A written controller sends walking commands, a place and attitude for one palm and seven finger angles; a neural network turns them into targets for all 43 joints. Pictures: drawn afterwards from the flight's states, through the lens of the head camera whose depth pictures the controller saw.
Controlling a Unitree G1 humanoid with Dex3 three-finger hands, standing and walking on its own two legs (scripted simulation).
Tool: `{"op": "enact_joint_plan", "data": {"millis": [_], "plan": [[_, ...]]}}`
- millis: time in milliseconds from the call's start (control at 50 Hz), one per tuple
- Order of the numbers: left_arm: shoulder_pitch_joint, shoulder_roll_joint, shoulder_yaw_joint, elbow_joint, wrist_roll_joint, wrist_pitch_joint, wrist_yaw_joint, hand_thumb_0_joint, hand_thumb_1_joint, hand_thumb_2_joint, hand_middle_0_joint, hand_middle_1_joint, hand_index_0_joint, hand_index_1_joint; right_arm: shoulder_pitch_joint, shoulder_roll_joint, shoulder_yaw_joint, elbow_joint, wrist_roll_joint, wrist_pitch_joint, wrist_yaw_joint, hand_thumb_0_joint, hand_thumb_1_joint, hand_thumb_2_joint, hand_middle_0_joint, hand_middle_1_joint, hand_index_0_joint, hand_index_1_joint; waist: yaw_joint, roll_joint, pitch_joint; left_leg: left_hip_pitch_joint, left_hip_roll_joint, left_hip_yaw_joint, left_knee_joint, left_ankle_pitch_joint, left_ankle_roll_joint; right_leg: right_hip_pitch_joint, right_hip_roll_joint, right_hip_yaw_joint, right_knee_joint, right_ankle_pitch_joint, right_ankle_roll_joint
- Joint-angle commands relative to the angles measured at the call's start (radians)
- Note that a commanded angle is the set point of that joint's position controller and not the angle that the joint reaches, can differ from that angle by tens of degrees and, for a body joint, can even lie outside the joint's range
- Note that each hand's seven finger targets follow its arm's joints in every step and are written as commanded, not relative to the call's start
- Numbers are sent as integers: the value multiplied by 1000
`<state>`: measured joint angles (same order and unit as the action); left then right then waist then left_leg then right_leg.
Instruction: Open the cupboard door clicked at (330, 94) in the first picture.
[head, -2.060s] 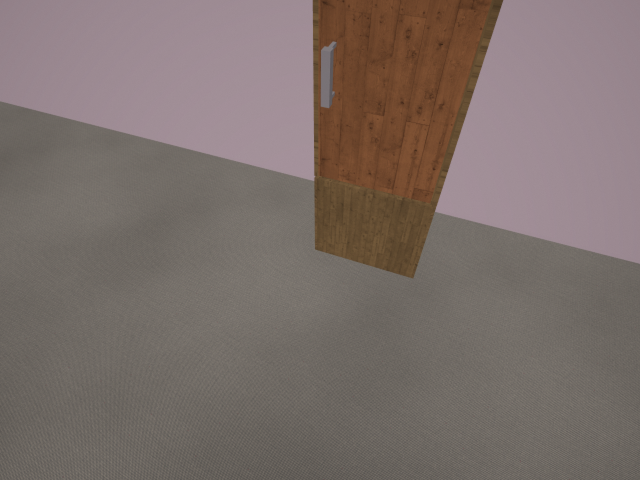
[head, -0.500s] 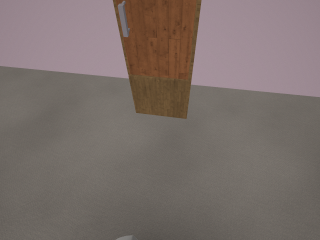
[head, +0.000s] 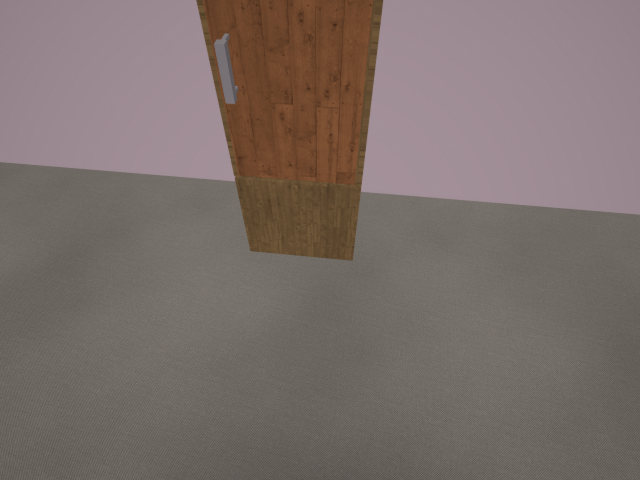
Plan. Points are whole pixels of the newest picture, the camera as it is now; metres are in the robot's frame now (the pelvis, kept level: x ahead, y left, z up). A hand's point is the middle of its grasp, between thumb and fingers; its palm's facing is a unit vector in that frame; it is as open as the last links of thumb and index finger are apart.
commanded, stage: take the last steps up to it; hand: left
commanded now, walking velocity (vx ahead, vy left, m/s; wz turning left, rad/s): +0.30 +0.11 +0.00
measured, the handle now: (228, 69) +0.97 +0.28 +0.02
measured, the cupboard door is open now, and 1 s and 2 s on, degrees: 0 0 0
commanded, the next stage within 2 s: come to a stop and stand still in 0.88 s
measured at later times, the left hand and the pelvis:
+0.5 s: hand (157, 459) +0.17 +0.25 -0.18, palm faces +0.04 -0.98 -0.17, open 7.4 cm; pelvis +0.16 +0.07 +0.00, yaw -1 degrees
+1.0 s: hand (185, 350) +0.34 +0.26 -0.17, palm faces +0.06 -0.98 -0.19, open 7.3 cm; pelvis +0.36 +0.08 +0.01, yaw -1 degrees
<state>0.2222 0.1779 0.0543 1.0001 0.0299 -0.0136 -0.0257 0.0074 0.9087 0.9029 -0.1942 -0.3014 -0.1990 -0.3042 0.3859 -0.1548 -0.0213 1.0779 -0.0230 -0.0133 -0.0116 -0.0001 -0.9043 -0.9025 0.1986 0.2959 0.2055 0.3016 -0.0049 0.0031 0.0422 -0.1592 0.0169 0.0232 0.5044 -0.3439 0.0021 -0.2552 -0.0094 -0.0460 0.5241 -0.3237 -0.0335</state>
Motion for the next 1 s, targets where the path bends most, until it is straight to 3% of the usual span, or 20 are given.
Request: {"op": "enact_joint_plan", "data": {"millis": [0,40,100,140,220,260,280,300,320,340,420,460,600,620,660,680,740,780,920,980], "plan": [[279,228,60,40,-5,-25,35,0,900,900,-200,-300,-200,-300,-92,-127,-36,-102,-1,-18,1,0,-900,-900,200,300,200,300,113,-189,37,-516,18,6,454,-240,13,299,-429,597,-400,-340,-213],[189,156,48,27,-2,-28,49,0,900,900,-200,-300,-200,-300,-120,-108,-43,-93,-4,-12,9,0,-900,-900,200,300,200,300,68,-194,127,-562,86,-44,538,-129,10,189,-386,498,-389,-278,-212],[133,114,38,17,-1,-46,45,0,900,900,-200,-300,-200,-300,-88,-62,-35,-78,-1,-7,26,0,-900,-900,200,300,200,300,12,-123,91,-432,102,0,434,0,-10,108,-304,232,-364,25,-155],[117,132,40,25,1,-52,41,0,900,900,-200,-300,-200,-300,-75,-44,-33,-79,6,-7,35,0,-900,-900,200,300,200,300,-3,-130,69,-341,98,25,302,41,-12,70,-280,148,-348,76,-133],[131,144,47,51,0,-48,36,0,900,900,-200,-300,-200,-300,-93,-54,-33,-92,6,-22,42,0,-900,-900,200,300,200,300,-2,-125,74,-212,51,90,125,111,-9,49,-243,101,-295,55,-100],[121,136,49,53,-5,-39,35,0,900,900,-200,-300,-200,-300,-6,-86,-38,-59,2,-36,34,0,-900,-900,200,300,200,300,-46,-64,39,-14,22,124,13,145,-8,-21,-193,52,-168,79,-75],[133,104,42,51,-5,-34,31,0,900,900,-200,-300,-200,-300,95,-139,-50,-23,-3,-44,23,0,-900,-900,200,300,200,300,-84,46,-17,141,62,58,-39,91,10,-89,-136,12,23,98,-54],[164,46,33,33,-12,-31,26,0,900,900,-200,-300,-200,-300,209,-236,-74,3,-20,-51,7,0,-900,-900,200,300,200,300,-112,270,-91,293,277,-229,-119,55,97,-254,-17,-83,314,-87,-5],[91,39,18,-13,-9,-39,24,0,900,900,-200,-300,-200,-300,280,-270,-78,14,-20,-43,-5,0,-900,-900,200,300,200,300,-141,300,-103,317,405,-427,-220,62,198,-375,26,-51,557,-284,-5],[29,39,17,-24,-5,-41,28,0,900,900,-200,-300,-200,-300,234,-253,-70,13,-15,-42,-10,0,-900,-900,200,300,200,300,-133,244,-72,237,423,-424,-254,6,222,-424,-25,16,689,-251,-23],[42,20,18,-5,-4,-27,8,0,900,900,-200,-300,-200,-300,3,-144,-37,-45,-8,-56,-17,0,-900,-900,200,300,200,300,-18,132,8,-9,317,-168,-294,85,167,-307,-104,28,537,-72,-1],[50,1,13,-5,-3,-15,7,0,900,900,-200,-300,-200,-300,-20,-138,-38,-42,-8,-52,-15,0,-900,-900,200,300,200,300,-3,137,0,-48,280,-81,-304,95,165,-217,-93,-5,372,-38,6],[74,34,28,-13,3,-16,9,0,900,900,-200,-300,-200,-300,-47,-134,-41,-24,-2,-30,-2,0,-900,-900,200,300,200,300,48,45,59,-138,218,-8,-210,-38,125,49,-16,-74,40,119,11],[134,70,37,0,3,-24,13,0,900,900,-200,-300,-200,-300,-54,-120,-40,-25,4,-32,3,0,-900,-900,200,300,200,300,81,-19,33,-178,162,32,-100,-14,96,152,-33,-16,-45,104,-9],[309,225,67,38,5,-38,28,0,900,900,-200,-300,-200,-300,-54,-61,-29,-72,13,-37,14,0,-900,-900,200,300,200,300,130,-316,-31,-447,-22,160,406,-252,22,362,-386,524,-324,-126,-183],[297,212,64,38,-6,-43,37,0,900,900,-200,-300,-200,-300,-94,-98,-38,-76,4,-31,12,0,-900,-900,200,300,200,300,123,-296,-9,-497,14,45,577,-244,26,315,-410,609,-368,-119,-219],[135,105,37,-3,-4,-52,51,0,900,900,-200,-300,-200,-300,-116,-71,-33,-60,1,-32,16,0,-900,-900,200,300,200,300,35,-91,24,-480,94,-31,606,-28,9,193,-332,316,-317,183,-192],[126,81,29,2,-4,-66,49,0,900,900,-200,-300,-200,-300,-83,-36,-26,-50,0,-22,17,0,-900,-900,200,300,200,300,5,-81,-19,-404,93,3,503,-1,-10,177,-286,170,-285,445,-168],[144,117,32,51,-5,-60,44,0,900,900,-200,-300,-200,-300,-138,-34,-15,-84,6,-27,28,0,-900,-900,200,300,200,300,10,-143,-16,-231,44,79,107,117,-7,173,-226,74,-217,479,-122],[131,78,18,60,-12,-42,47,0,900,900,-200,-300,-200,-300,7,-110,-20,-23,-3,-45,13,0,-900,-900,200,300,200,300,-54,11,-62,105,78,32,-54,429,12,13,-124,-4,11,374,-37]]}}
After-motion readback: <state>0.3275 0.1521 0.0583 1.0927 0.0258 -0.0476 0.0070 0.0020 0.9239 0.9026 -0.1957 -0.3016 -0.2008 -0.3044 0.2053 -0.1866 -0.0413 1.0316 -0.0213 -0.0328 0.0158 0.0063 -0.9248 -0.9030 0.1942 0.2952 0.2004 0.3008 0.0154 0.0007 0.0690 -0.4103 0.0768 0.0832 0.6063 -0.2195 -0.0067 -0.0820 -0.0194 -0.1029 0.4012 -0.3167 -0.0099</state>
